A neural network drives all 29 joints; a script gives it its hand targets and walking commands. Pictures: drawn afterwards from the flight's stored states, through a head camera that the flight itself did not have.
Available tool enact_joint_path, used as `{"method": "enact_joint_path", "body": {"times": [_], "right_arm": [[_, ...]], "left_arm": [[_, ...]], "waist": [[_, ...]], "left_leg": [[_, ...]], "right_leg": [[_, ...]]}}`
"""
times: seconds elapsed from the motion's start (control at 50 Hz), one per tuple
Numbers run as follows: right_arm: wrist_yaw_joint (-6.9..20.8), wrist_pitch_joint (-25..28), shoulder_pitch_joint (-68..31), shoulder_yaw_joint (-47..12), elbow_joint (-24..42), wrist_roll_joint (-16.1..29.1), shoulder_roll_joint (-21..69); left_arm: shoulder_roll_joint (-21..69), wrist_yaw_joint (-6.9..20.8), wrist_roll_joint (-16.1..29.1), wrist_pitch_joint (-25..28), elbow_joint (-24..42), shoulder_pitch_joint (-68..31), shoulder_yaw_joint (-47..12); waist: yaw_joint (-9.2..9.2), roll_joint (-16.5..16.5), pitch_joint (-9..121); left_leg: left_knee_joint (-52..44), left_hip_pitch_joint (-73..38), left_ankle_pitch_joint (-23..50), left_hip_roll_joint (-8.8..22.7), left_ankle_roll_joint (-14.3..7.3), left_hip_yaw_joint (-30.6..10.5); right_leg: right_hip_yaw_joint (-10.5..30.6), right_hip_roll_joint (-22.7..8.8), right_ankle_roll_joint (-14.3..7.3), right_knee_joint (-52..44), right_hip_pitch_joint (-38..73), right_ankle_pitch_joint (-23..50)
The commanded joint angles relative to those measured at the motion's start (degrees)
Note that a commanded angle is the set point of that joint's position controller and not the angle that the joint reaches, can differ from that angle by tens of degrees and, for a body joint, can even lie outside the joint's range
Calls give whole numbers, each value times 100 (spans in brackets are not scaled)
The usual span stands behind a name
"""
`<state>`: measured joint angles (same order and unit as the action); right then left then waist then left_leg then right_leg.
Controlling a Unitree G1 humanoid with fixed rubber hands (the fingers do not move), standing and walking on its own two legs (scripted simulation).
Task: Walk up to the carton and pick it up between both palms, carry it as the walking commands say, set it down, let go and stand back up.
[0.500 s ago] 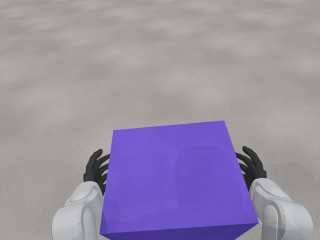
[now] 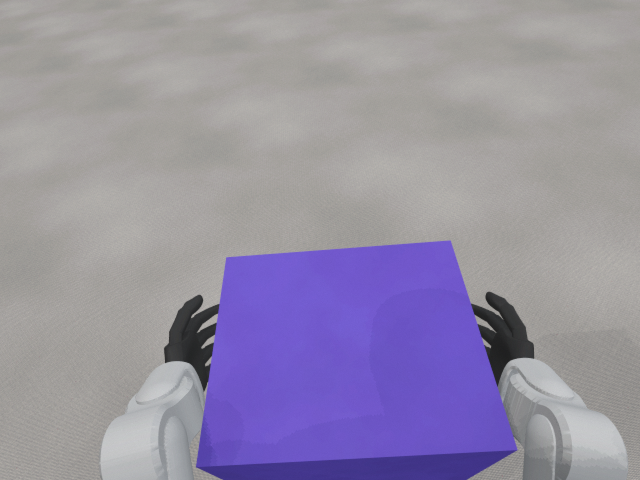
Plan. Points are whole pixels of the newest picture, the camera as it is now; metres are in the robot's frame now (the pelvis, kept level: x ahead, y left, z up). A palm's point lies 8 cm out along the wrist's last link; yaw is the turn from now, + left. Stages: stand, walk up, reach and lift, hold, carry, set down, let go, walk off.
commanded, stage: carry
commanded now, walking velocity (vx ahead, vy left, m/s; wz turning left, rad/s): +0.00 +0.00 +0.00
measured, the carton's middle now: (347, 380) +0.24 +0.00 +0.01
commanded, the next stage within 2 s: none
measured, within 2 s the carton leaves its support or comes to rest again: neither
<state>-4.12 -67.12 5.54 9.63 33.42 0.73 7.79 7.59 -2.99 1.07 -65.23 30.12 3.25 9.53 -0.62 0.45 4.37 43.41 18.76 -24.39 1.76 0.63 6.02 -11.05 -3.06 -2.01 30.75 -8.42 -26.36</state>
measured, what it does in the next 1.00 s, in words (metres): steps on the spot: left foot, then right foot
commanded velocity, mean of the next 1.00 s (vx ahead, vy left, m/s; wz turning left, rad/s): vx -0.18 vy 0.00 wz -0.06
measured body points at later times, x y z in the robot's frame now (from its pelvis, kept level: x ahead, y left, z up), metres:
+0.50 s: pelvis +0.10 +0.00 +0.01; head +0.11 +0.00 +0.46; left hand +0.33 +0.18 +0.08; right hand +0.34 -0.16 +0.08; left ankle +0.02 +0.10 -0.72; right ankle +0.05 -0.10 -0.70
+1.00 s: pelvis +0.06 -0.01 +0.00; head +0.09 +0.00 +0.45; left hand +0.28 +0.19 +0.07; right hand +0.32 -0.15 +0.07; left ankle +0.06 +0.09 -0.73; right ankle +0.08 -0.14 -0.66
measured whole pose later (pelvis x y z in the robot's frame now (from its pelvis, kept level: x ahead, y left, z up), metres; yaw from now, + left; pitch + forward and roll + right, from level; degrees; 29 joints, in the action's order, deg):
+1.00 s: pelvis +0.06 -0.01 +0.00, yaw +5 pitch +3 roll -2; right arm -3.6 -65.0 4.9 9.1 33.4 0.8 7.8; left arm 7.4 -3.1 1.4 -65.4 32.3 2.1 10.3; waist -2.9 1.1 -0.1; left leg 37.4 20.7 -19.0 6.5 -1.0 9.0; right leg -5.7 -3.0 1.9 61.8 -32.1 -29.6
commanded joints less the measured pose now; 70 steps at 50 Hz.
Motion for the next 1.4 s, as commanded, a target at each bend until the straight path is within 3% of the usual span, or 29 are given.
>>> {"method": "enact_joint_path", "body": {"times": [0.0, 0.08, 0.1, 0.12, 0.14, 0.2, 0.24, 0.28, 0.34, 0.4, 0.46, 0.5, 0.52, 0.6, 0.62, 0.66, 0.68, 0.72, 0.76, 0.82, 0.86, 0.9, 1.04, 1.08, 1.1, 1.12, 1.14, 1.22, 1.38], "right_arm": [[578, 161, -2811, -4798, 911, 1405, 3912], [593, 141, -2514, -4691, 863, 1349, 4030], [583, 172, -2512, -4639, 941, 1314, 3965], [576, 167, -2409, -4552, 728, 1271, 3954], [560, 159, -2312, -4503, 672, 1287, 3855], [575, 157, -2598, -4468, 547, 1232, 3836], [599, 203, -2599, -4473, 562, 1211, 3908], [603, 158, -2991, -4688, 965, 1376, 3845], [611, 68, -2729, -4675, 864, 1457, 3848], [635, 80, -2609, -4682, 894, 1497, 3868], [636, 126, -2509, -4659, 1039, 1525, 4001], [615, 135, -2280, -4576, 933, 1427, 3976], [572, 103, -2133, -4509, 885, 1335, 3831], [579, 158, -2293, -4531, 967, 1229, 3860], [586, 186, -2396, -4608, 1072, 1275, 3823], [558, 148, -2276, -4584, 1035, 1253, 3705], [540, 121, -2447, -4668, 977, 1305, 3792], [580, 147, -2477, -4725, 1079, 1406, 3982], [586, 208, -2360, -4605, 1038, 1329, 4058], [575, 264, -2130, -4402, 792, 1225, 3989], [560, 295, -2255, -4294, 782, 1105, 3910], [563, 336, -2353, -4251, 831, 1081, 3926], [543, 352, -2308, -4487, 899, 1202, 3943], [518, 269, -2077, -4484, 739, 1159, 3744], [502, 236, -1992, -4420, 675, 1104, 3647], [542, 216, -2573, -4708, 1051, 1272, 3743], [558, 173, -2450, -4759, 826, 1364, 3919], [706, 313, -2880, -5135, 1045, 1807, 4626], [607, 288, -2184, -4877, 719, 1530, 4179]], "left_arm": [[3993, 582, 1322, 27, 955, -2109, -4556], [3914, 607, 1434, 19, 1065, -2049, -4640], [3884, 606, 1484, 24, 1249, -2254, -4786], [3845, 593, 1488, -8, 1377, -2530, -4851], [3784, 582, 1437, -41, 1247, -2356, -4796], [3959, 582, 1283, -40, 736, -2072, -4547], [4105, 582, 1365, 19, 815, -2339, -4568], [4046, 516, 1268, 36, 810, -2349, -4518], [3940, 447, 1185, -9, 802, -1966, -4394], [3918, 410, 1172, 19, 1021, -1928, -4517], [4060, 410, 1332, 49, 1348, -2053, -4726], [3999, 424, 1346, 16, 1493, -2125, -4797], [3890, 402, 1276, -29, 1350, -1914, -4710], [4028, 455, 1343, -10, 1271, -1922, -4717], [4005, 472, 1293, 0, 1194, -1889, -4691], [3823, 474, 1217, -5, 1116, -1926, -4700], [3834, 496, 1295, -12, 1110, -1989, -4669], [4048, 528, 1440, 48, 1395, -2283, -4744], [4201, 554, 1517, 59, 1333, -2255, -4882], [4089, 581, 1496, -21, 1360, -2306, -4943], [4154, 611, 1577, -20, 1282, -2502, -4967], [4276, 640, 1638, -6, 1176, -2478, -4980], [4157, 576, 1529, 32, 1159, -2225, -4819], [4012, 582, 1377, -63, 886, -1882, -4639], [3902, 611, 1355, -91, 833, -1791, -4587], [3931, 615, 1308, -43, 595, -1750, -4455], [3910, 610, 1330, -37, 840, -1735, -4478], [4444, 651, 1310, 187, 1191, -1893, -4478], [3887, 605, 1212, 121, 1172, -1606, -4491]], "waist": [[-66, -1114, 969], [103, -1178, 1519], [134, -279, 1767], [201, 1187, 1694], [168, 1222, 1669], [1, 778, 1034], [28, 476, 1173], [51, -657, 1397], [27, -824, 1568], [15, -779, 1561], [99, -168, 1660], [196, 1198, 1184], [191, 1275, 1050], [19, 648, 1425], [6, 323, 1485], [23, -1275, 1652], [-27, -1660, 1627], [14, -1691, 1597], [41, -1045, 1716], [47, 1584, 1537], [84, 805, 1241], [54, 755, 1195], [22, 1103, 1410], [-18, 704, 1388], [-9, -52, 1441], [-104, -2210, 1507], [-31, -1621, 1513], [-14, -1002, 1598], [-82, -1383, 1577]], "left_leg": [[157, 1627, -383, -322, -50, 115], [-1741, -1044, 2860, -482, -219, 481], [-1529, -2341, 5943, 288, -526, -305], [-1115, -3465, 9645, 1389, -1229, -1523], [-1075, -3451, 9861, 1564, -1398, -1688], [-1331, -2041, 6367, 1168, -885, -737], [-1270, -1102, 4205, 802, -445, -374], [-1030, -564, 1188, 304, -16, -323], [-642, -76, 1757, 213, 136, -153], [-782, 231, 2290, 75, 167, 104], [-1554, -992, 4916, 188, 156, 128], [-1269, -2689, 8744, 1076, -438, -1128], [-1076, -2863, 9750, 1381, -750, -1588], [-710, -1449, 6271, 820, -559, -711], [-395, -972, 4876, 587, -319, -443], [139, 616, -472, -95, 319, -210], [176, 861, -1167, -83, 351, -337], [-459, 445, -593, 78, 196, -418], [-1541, -410, 1714, 328, 162, -241], [-1061, -2202, 8554, 1973, -722, -1440], [-1272, -1644, 7642, 2166, -1137, -1329], [-1346, -1323, 6389, 2004, -1131, -834], [-695, -1108, 5065, 1701, -735, -215], [-105, -799, 4304, 1408, -268, 171], [602, 333, 1958, 1092, 114, 207], [1469, 1528, -1237, 280, 432, 278], [2269, 1486, -1630, 365, 538, -313], [1880, 1286, -509, 238, 300, -435], [-1421, -604, -336, -357, 93, 1]], "right_leg": [[1281, -1536, -278, -170, 2411, 10126], [261, -851, 112, 1115, 849, 8210], [83, -492, 264, 1962, -415, 5660], [225, 184, 346, 2864, -2256, 478], [868, 234, 204, 2605, -2540, -821], [749, -91, 139, 121, -1715, -296], [491, -125, 164, -742, -302, 1537], [1353, -1133, -200, -408, 180, 5044], [1063, -1495, -214, 261, 1006, 8195], [720, -1389, 18, 664, 1265, 8445], [-18, -916, 351, 1774, 310, 6654], [-137, -81, 547, 1857, -2411, 41], [145, -54, 580, 1667, -2801, -885], [96, -215, 472, -110, -920, 1570], [269, -589, 380, -451, -246, 3464], [1688, -1998, -417, -120, 1248, 9087], [1871, -2169, -598, -205, 1400, 9229], [1660, -1965, -375, -252, 763, 7490], [956, -1428, 47, 482, 167, 6267], [204, -235, 451, 2100, -2637, -427], [836, -54, 340, 3521, -2827, -916], [891, -52, 377, 3922, -2834, -613], [218, -81, 355, 1013, -1793, 329], [171, -125, 357, -596, -1007, 1755], [1028, -872, 173, -614, -35, 4237], [2871, -2174, -593, -656, 304, 7101], [2800, -2214, -799, -652, 160, 7171], [1940, -1584, -592, -685, -199, 4348], [2469, -1151, 25, -1813, -1034, 971]]}}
